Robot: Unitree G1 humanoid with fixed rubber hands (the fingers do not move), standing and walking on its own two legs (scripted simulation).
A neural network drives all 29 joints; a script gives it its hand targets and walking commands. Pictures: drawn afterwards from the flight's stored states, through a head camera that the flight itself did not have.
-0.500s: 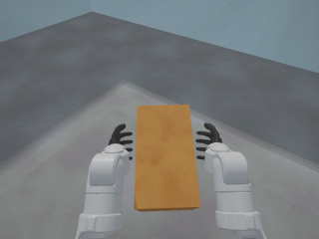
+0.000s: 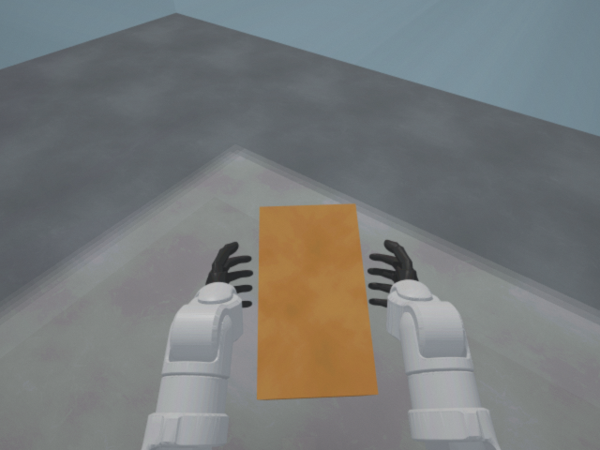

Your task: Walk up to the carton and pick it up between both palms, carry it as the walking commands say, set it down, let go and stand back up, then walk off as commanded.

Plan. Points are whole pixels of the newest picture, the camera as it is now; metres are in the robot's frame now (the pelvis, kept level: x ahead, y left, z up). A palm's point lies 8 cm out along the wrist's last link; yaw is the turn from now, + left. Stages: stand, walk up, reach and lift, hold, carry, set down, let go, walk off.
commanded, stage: carry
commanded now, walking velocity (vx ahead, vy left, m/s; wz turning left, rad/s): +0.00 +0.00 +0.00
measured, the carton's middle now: (310, 302) +0.35 +0.00 -0.03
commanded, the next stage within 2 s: hold in 1.30 s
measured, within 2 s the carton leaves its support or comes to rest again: neither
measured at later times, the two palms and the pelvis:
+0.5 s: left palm (221, 289) +0.31 +0.12 +0.06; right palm (400, 288) +0.32 -0.12 +0.06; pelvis +0.02 +0.00 +0.00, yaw +0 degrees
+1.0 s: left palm (221, 291) +0.31 +0.12 +0.06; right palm (400, 287) +0.32 -0.12 +0.06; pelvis +0.02 +0.00 +0.00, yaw +0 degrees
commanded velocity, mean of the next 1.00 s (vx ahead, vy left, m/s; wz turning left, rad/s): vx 0.00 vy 0.00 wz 0.00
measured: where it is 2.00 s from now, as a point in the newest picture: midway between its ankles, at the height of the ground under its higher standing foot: outside the picture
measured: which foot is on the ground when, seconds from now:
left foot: down 0.00-1.00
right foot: down 0.00-1.00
